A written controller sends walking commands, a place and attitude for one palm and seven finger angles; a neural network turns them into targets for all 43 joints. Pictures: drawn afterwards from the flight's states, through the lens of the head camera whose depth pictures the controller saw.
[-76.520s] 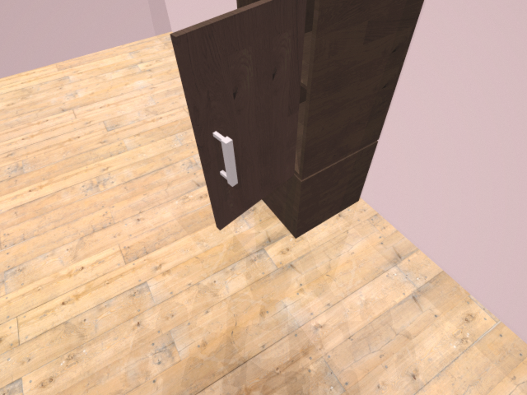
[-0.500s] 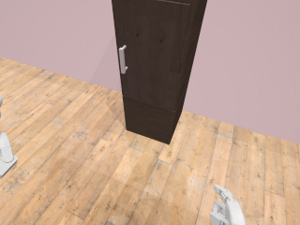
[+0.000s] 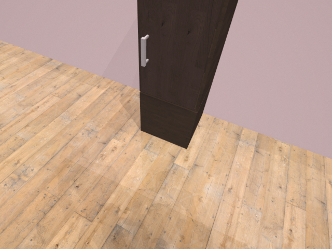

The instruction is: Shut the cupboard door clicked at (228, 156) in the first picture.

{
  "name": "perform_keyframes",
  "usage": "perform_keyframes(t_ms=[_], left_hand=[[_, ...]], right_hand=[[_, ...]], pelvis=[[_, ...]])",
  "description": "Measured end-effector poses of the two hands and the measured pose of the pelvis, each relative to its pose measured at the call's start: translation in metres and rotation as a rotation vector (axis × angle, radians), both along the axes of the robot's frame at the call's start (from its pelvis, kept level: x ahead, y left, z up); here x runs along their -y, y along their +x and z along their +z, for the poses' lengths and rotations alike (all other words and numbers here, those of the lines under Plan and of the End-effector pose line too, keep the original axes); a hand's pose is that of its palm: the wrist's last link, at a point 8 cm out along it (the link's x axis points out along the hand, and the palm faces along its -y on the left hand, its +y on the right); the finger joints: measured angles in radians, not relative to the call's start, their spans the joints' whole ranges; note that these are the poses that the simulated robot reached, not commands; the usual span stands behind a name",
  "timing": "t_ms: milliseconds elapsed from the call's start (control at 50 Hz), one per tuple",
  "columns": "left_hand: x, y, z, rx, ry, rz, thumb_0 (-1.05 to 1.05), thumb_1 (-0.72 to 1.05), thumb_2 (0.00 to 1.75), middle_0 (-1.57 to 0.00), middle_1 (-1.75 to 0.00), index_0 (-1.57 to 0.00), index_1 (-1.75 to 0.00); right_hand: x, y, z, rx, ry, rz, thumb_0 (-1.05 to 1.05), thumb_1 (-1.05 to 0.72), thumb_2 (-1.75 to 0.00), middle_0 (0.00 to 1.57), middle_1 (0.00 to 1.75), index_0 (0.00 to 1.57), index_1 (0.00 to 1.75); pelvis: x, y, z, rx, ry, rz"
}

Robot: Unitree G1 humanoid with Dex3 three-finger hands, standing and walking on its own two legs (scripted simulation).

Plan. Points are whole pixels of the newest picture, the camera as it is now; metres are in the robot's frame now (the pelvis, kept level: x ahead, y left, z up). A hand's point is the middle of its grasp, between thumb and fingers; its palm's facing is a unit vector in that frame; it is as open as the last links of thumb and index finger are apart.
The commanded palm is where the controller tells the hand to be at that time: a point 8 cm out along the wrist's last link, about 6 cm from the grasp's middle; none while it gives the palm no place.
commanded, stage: let the arm hang, fingers relaxed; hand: left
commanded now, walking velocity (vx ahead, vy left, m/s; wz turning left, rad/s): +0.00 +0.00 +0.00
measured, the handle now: (145, 50) +0.97 +0.14 -0.05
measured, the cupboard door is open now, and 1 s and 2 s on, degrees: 0 0 0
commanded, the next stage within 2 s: look to check the result in 0.72 s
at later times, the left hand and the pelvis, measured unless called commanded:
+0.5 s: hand out of the picture +0.00 +0.19 -0.16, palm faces +0.01 -0.98 -0.22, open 7.4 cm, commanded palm none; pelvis +0.00 +0.00 +0.01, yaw -1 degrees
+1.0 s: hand out of the picture +0.02 +0.18 -0.16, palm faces +0.00 -0.98 -0.22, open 7.4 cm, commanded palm none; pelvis +0.02 +0.00 +0.01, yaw -1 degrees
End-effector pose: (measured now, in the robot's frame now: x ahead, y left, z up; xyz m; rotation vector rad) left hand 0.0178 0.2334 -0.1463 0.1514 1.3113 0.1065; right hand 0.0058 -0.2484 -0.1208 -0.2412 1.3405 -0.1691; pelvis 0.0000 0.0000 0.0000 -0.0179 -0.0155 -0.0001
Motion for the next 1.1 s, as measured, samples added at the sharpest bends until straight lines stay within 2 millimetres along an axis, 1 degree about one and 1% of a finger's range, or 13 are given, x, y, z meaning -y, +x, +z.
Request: perform_keyframes(t_ms=[60, 100, 140, 180, 240, 320, 440, 540, 640, 720, 840, 980, 1100], left_hand=[[-0.006, -0.03, 0.004, -0.085, 0.015, 0.026, -0.01, 0.96, 0.9, -0.21, -0.3, -0.21, -0.3], [-0.01, -0.047, 0.01, -0.129, 0.033, 0.04, 0.0, 0.95, 0.9, -0.21, -0.3, -0.21, -0.3], [-0.014, -0.06, 0.015, -0.162, 0.053, 0.051, 0.0, 0.94, 0.9, -0.21, -0.3, -0.21, -0.3], [-0.018, -0.068, 0.02, -0.184, 0.073, 0.058, 0.0, 0.93, 0.9, -0.21, -0.3, -0.21, -0.3], [-0.022, -0.072, 0.024, -0.194, 0.094, 0.063, 0.0, 0.92, 0.9, -0.2, -0.3, -0.2, -0.3], [-0.021, -0.063, 0.023, -0.17, 0.102, 0.057, 0.0, 0.91, 0.9, -0.2, -0.3, -0.2, -0.3], [-0.01, -0.032, 0.017, -0.094, 0.071, 0.038, 0.0, 0.91, 0.9, -0.2, -0.3, -0.2, -0.3], [0.004, -0.009, 0.013, -0.049, 0.031, 0.02, 0.0, 0.9, 0.9, -0.2, -0.3, -0.2, -0.3], [0.012, 0.005, 0.011, -0.033, 0.008, 0.012, 0.0, 0.9, 0.9, -0.2, -0.3, -0.2, -0.3], [0.013, 0.009, 0.011, -0.041, 0.006, 0.01, 0.0, 0.9, 0.9, -0.2, -0.3, -0.21, -0.3], [0.009, 0.007, 0.012, -0.067, 0.021, 0.015, 0.0, 0.9, 0.9, -0.2, -0.3, -0.2, -0.3], [0.002, 0.002, 0.015, -0.096, 0.043, 0.024, 0.0, 0.9, 0.9, -0.2, -0.3, -0.2, -0.3], [-0.001, 0.002, 0.017, -0.101, 0.053, 0.03, 0.0, 0.9, 0.9, -0.2, -0.3, -0.2, -0.3]], right_hand=[[-0.006, -0.024, -0.003, -0.079, 0.018, -0.026, 0.01, -0.91, -0.9, 0.19, 0.3, 0.2, 0.3], [-0.01, -0.032, -0.007, -0.103, 0.035, -0.041, 0.01, -0.91, -0.9, 0.2, 0.3, 0.2, 0.3], [-0.013, -0.035, -0.011, -0.106, 0.051, -0.051, 0.01, -0.91, -0.9, 0.2, 0.3, 0.2, 0.3], [-0.016, -0.033, -0.015, -0.094, 0.065, -0.059, 0.01, -0.91, -0.9, 0.2, 0.3, 0.2, 0.3], [-0.018, -0.025, -0.019, -0.062, 0.082, -0.067, 0.01, -0.91, -0.9, 0.2, 0.3, 0.2, 0.3], [-0.02, -0.011, -0.021, -0.018, 0.095, -0.07, 0.01, -0.91, -0.9, 0.2, 0.3, 0.2, 0.3], [-0.02, 0.004, -0.019, 0.02, 0.09, -0.067, 0.01, -0.91, -0.9, 0.2, 0.3, 0.2, 0.3], [-0.017, 0.006, -0.014, 0.018, 0.076, -0.068, 0.01, -0.91, -0.9, 0.2, 0.3, 0.2, 0.3], [-0.016, 0.005, -0.012, -0.004, 0.067, -0.072, 0.01, -0.91, -0.9, 0.19, 0.3, 0.2, 0.3], [-0.015, 0.004, -0.011, -0.019, 0.064, -0.077, 0.01, -0.91, -0.9, 0.19, 0.3, 0.2, 0.3], [-0.016, 0.007, -0.011, -0.032, 0.067, -0.078, 0.01, -0.91, -0.9, 0.19, 0.3, 0.2, 0.3], [-0.017, 0.016, -0.012, -0.029, 0.073, -0.071, 0.01, -0.91, -0.9, 0.2, 0.3, 0.2, 0.3], [-0.014, 0.026, -0.012, -0.014, 0.071, -0.061, 0.01, -0.91, -0.9, 0.2, 0.3, 0.2, 0.3]], pelvis=[[-0.001, -0.001, 0.003, -0.004, -0.002, 0.002], [-0.002, -0.001, 0.005, -0.003, -0.001, 0.0], [-0.003, -0.001, 0.006, 0.001, -0.001, -0.003], [-0.003, -0.001, 0.007, 0.007, 0.0, -0.006], [-0.003, 0.0, 0.007, 0.015, 0.002, -0.012], [-0.002, 0.0, 0.008, 0.023, 0.005, -0.018], [-0.001, 0.002, 0.008, 0.023, 0.007, -0.02], [0.0, 0.005, 0.009, 0.017, 0.009, -0.019], [0.001, 0.009, 0.01, 0.014, 0.011, -0.017], [0.002, 0.013, 0.011, 0.015, 0.011, -0.018], [0.003, 0.018, 0.012, 0.018, 0.01, -0.019], [0.003, 0.023, 0.013, 0.019, 0.011, -0.02], [0.003, 0.026, 0.013, 0.022, 0.013, -0.02]])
